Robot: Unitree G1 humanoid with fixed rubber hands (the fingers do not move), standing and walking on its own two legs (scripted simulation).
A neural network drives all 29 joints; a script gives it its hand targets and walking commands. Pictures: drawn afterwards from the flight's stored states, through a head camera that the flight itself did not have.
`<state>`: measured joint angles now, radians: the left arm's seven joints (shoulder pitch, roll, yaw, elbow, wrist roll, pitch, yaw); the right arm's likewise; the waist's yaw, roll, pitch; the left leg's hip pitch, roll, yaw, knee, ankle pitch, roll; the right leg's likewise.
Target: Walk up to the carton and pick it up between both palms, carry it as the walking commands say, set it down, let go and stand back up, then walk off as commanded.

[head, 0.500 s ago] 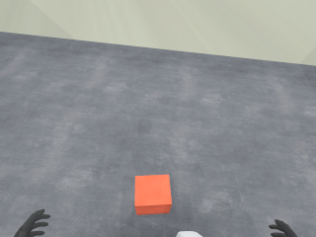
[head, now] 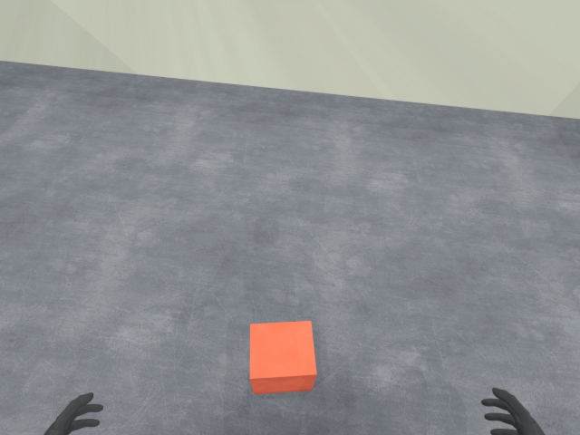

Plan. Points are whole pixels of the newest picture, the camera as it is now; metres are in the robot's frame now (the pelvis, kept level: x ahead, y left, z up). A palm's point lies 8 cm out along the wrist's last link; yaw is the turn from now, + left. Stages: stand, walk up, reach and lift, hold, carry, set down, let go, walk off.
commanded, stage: walk up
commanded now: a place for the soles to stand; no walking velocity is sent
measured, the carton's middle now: (281, 358) +0.41 +0.01 -0.67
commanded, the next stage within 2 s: reach and lift in 1.30 s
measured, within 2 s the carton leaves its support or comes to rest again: neither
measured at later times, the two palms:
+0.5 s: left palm out of the picture +0.12 +0.32 -0.10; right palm out of the picture +0.12 -0.33 -0.09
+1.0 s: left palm out of the picture +0.14 +0.32 -0.09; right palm out of the picture +0.13 -0.34 -0.09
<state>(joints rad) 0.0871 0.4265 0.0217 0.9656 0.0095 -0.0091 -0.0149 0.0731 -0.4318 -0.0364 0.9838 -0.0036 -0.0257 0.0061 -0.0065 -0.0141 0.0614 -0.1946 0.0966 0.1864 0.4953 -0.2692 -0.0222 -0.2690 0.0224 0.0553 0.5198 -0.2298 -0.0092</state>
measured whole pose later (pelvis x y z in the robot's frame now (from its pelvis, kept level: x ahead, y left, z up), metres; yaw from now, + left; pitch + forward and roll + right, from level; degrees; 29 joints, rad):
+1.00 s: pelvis +0.02 +0.00 +0.00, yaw -3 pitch -2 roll +0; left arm 0.13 0.43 0.04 0.94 0.03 0.00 -0.01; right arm 0.06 -0.43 -0.07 0.94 0.00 0.01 0.01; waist -0.01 0.00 0.08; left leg -0.17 0.11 0.20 0.54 -0.33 -0.02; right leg -0.26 0.05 0.09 0.55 -0.26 -0.02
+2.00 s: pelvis -0.03 +0.01 -0.06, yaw +5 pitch +17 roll +0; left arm -0.38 0.26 0.12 0.62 0.02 0.23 0.02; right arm -0.33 -0.29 -0.21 0.65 0.01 0.18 0.05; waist -0.06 0.02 0.08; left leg -0.87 0.02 0.03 0.96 -0.38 0.00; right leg -0.89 -0.04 -0.01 0.95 -0.36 0.02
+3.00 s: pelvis -0.06 +0.00 -0.16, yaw +6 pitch +49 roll +0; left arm -1.02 0.15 0.29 0.84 0.07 0.09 0.08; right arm -0.98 -0.19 -0.37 0.86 -0.05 0.05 0.00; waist -0.04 0.01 -0.14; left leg -1.73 0.03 0.00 1.25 -0.37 -0.02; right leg -1.74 -0.03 -0.02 1.24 -0.35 0.00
